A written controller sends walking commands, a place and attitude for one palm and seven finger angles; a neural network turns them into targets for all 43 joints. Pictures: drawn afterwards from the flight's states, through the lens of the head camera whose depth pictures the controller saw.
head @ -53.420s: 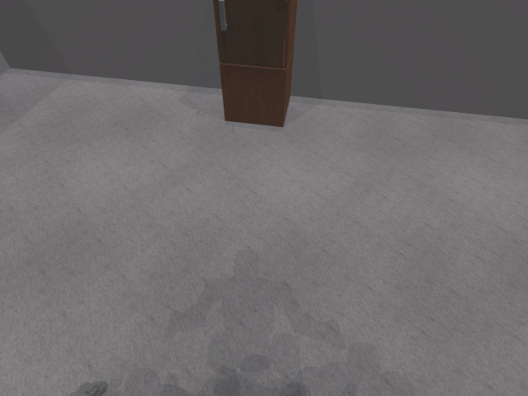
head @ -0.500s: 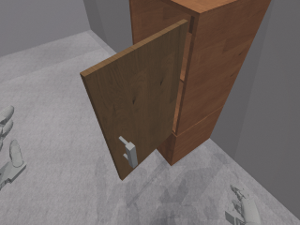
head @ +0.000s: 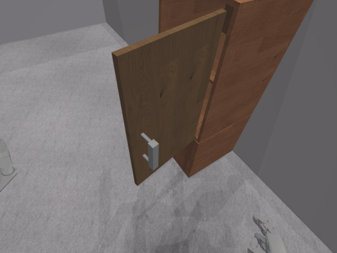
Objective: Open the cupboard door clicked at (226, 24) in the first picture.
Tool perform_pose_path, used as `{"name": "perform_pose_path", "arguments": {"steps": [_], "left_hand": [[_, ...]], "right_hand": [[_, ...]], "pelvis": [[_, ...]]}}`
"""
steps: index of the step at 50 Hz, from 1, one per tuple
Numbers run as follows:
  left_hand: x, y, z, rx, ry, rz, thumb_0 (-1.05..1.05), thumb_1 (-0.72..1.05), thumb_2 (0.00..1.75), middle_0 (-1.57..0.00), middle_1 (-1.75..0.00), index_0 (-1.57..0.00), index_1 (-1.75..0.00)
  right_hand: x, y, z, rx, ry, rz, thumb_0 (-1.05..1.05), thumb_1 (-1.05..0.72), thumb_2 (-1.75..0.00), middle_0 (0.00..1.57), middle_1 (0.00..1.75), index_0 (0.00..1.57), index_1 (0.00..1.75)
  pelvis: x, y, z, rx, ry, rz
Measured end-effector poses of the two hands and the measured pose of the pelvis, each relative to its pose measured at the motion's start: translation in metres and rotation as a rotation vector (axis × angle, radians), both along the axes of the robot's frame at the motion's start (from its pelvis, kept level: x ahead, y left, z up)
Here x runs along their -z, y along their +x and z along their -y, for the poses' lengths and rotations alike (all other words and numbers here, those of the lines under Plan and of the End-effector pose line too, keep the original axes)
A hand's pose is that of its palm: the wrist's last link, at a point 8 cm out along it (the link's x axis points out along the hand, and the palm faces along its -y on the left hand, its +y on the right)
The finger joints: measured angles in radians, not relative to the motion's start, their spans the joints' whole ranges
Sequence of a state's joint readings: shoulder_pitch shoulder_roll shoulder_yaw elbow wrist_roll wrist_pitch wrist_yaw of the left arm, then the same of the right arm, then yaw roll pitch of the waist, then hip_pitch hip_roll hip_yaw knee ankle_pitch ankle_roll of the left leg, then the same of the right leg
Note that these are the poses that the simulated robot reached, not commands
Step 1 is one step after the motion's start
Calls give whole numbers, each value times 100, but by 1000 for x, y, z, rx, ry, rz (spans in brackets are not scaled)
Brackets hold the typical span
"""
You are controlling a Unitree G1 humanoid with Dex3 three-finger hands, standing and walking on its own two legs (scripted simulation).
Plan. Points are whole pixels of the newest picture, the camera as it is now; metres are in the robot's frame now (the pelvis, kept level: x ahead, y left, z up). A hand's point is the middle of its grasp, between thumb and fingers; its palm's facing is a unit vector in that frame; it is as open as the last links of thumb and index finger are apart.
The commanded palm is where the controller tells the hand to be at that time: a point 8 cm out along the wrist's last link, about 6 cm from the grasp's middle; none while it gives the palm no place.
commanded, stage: step back with the hand held close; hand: left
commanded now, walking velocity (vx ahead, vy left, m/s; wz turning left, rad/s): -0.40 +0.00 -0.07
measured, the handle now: (149, 151) +0.42 +0.08 -0.08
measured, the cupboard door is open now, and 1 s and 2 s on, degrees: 100 100 100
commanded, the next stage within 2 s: stop stepping back and stand still in 0.52 s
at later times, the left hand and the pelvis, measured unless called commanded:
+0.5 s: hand out of the picture +0.14 +0.27 +0.17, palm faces +0.44 -0.79 -0.42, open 7.4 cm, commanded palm +0.09 +0.29 +0.19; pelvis -0.07 +0.00 +0.01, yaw -3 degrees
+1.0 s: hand out of the picture +0.02 +0.25 +0.16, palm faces +0.36 -0.84 -0.41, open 7.4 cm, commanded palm -0.04 +0.29 +0.19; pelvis -0.20 +0.00 +0.01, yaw -3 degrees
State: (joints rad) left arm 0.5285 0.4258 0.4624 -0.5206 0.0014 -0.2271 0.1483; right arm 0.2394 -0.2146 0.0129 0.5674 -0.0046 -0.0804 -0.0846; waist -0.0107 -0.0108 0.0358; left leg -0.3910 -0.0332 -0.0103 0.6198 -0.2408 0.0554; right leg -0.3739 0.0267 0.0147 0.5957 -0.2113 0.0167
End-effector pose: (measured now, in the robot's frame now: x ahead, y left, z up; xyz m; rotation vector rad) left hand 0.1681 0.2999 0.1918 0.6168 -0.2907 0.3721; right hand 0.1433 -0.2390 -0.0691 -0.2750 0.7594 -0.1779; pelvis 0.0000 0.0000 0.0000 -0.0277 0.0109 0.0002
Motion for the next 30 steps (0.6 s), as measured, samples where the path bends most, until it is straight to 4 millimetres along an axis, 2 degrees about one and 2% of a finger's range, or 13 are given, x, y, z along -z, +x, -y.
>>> {"name": "perform_pose_path", "arguments": {"steps": [6,13,18,22,25,30], "left_hand": [[2,-12,2,0,-8,-7,1,89,89,-21,-30,-21,-30],[11,-28,-2,62,-34,-40,1,89,89,-22,-30,-21,-30],[-2,-48,-17,18,3,-22,2,89,89,-22,-30,-22,-30],[-6,-64,-20,-35,-53,11,2,89,89,-21,-30,-21,-30],[1,-67,-9,-21,-104,0,2,89,90,-21,-30,-21,-30],[8,-72,30,138,-73,-24,2,90,90,-21,-30,-21,-30]], "right_hand": [[4,2,3,-19,10,5,1,-90,-90,20,30,20,30],[-10,-8,0,18,-21,38,1,-90,-90,20,30,20,30],[-19,-18,-10,-13,-27,49,1,-90,-90,20,30,20,30],[-19,-23,-20,-56,1,48,1,-90,-90,20,30,20,30],[-15,-30,-24,-84,27,52,1,-90,-90,20,30,20,30],[-4,-59,-16,-74,75,87,1,-90,-90,20,30,21,30]], "pelvis": [[2,-14,3,9,-3,-5],[0,-33,-8,4,-14,-4],[-7,-43,-9,-21,-47,-18],[-12,-52,-6,20,-38,-65],[-12,-69,-2,57,-25,-88],[0,-119,10,101,-6,-73]]}}
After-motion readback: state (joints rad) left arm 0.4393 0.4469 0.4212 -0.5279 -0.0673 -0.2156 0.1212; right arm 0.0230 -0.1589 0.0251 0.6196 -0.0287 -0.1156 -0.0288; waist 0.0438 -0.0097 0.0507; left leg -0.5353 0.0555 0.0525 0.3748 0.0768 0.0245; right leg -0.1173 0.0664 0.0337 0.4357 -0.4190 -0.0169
